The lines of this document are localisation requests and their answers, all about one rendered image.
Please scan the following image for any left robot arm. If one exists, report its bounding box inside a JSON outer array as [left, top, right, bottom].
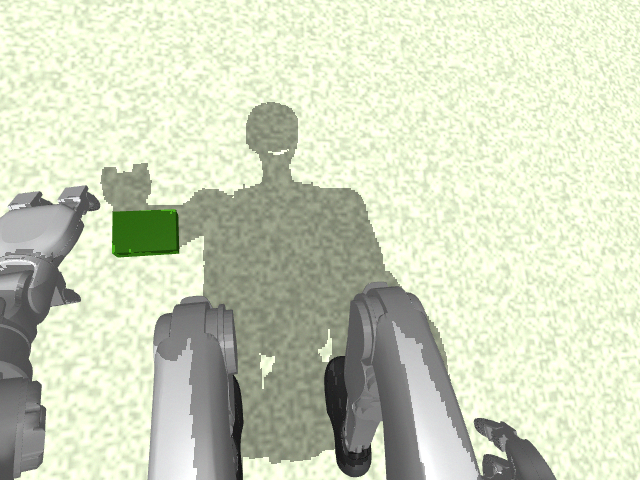
[[0, 254, 58, 480]]

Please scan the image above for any right robot foot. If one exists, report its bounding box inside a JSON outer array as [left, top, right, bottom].
[[324, 356, 372, 477]]

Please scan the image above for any right robot hand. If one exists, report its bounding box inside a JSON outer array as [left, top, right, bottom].
[[474, 418, 556, 480]]

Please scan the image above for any small box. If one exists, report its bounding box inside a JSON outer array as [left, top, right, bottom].
[[112, 209, 179, 258]]

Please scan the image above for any left robot hand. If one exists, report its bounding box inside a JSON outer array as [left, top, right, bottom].
[[0, 185, 100, 307]]

